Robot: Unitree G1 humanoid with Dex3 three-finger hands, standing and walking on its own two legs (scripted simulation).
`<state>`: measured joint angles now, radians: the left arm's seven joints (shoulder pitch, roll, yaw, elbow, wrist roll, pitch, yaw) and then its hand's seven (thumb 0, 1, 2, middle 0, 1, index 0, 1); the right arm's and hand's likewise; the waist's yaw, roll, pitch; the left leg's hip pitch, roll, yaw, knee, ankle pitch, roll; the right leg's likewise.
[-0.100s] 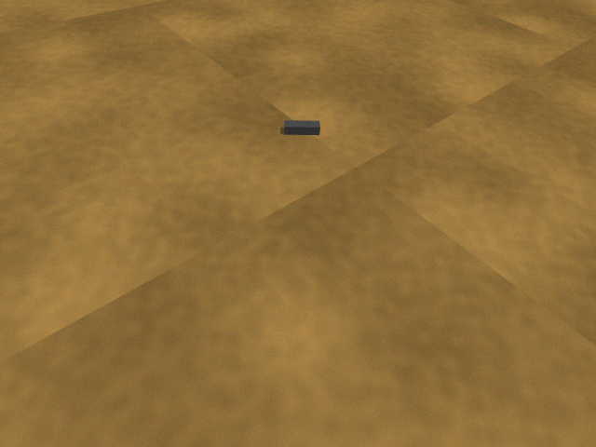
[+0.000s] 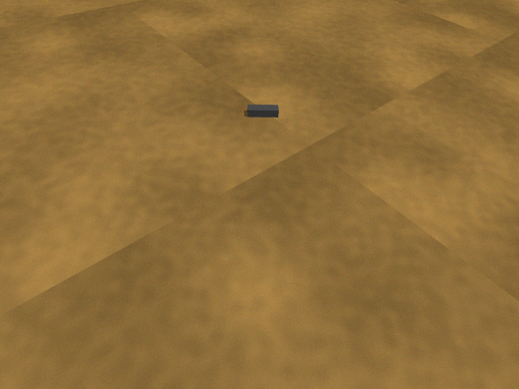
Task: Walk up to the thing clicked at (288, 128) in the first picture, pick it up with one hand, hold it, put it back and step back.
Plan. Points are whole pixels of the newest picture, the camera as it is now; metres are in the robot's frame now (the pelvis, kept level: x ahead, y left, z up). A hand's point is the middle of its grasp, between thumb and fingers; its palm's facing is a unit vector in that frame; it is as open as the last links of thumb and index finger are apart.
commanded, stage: stand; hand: left
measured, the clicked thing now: (263, 110) +1.87 -0.09 -0.76
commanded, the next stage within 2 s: walk up in 1.02 s
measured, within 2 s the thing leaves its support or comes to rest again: neither
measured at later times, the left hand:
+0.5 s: hand out of the picture +0.08 +0.25 -0.16, palm faces -0.02 -0.94 -0.33, open 7.4 cm
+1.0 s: hand out of the picture +0.07 +0.26 -0.16, palm faces -0.02 -0.94 -0.33, open 7.4 cm
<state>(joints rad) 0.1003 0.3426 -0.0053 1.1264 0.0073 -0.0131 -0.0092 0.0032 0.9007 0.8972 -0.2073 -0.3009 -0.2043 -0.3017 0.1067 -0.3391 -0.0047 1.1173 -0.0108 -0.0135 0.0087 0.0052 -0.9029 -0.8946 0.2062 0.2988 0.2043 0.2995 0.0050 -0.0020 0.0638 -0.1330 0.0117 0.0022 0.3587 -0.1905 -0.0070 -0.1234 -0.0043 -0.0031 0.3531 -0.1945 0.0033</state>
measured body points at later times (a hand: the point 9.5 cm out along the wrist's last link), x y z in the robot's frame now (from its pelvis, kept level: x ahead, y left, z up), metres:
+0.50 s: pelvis +0.00 +0.01 +0.00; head +0.01 +0.01 +0.45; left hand +0.08 +0.30 -0.13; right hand +0.09 -0.29 -0.13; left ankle +0.00 +0.12 -0.75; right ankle +0.00 -0.12 -0.75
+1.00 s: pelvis +0.01 +0.01 +0.00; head +0.02 +0.01 +0.45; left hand +0.07 +0.31 -0.13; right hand +0.09 -0.29 -0.13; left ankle +0.00 +0.12 -0.75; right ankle +0.00 -0.12 -0.75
